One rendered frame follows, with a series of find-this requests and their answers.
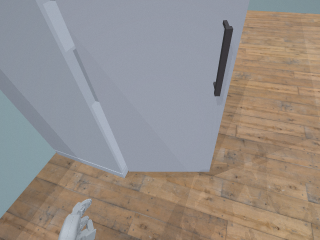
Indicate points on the left robot hand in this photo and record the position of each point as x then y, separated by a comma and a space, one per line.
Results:
73, 224

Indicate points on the fridge door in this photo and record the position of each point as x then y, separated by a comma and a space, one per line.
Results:
152, 65

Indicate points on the handle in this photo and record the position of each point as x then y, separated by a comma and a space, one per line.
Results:
228, 31

